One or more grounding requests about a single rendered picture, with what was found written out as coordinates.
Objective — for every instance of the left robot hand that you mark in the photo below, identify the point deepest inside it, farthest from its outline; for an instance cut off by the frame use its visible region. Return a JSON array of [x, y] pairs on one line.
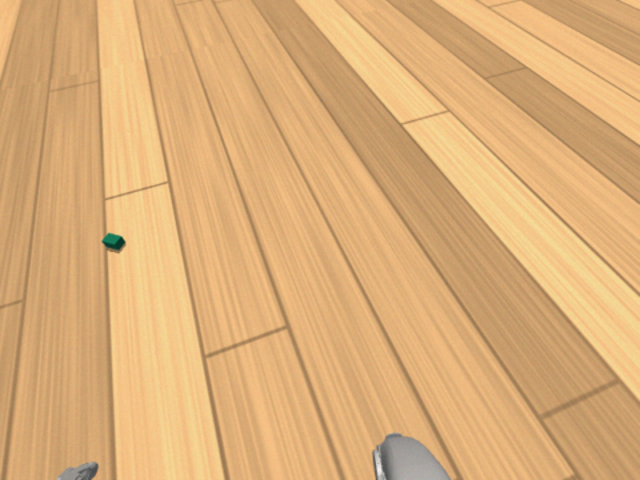
[[86, 471]]

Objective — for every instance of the small box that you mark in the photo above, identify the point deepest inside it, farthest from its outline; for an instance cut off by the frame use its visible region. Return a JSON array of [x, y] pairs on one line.
[[113, 241]]

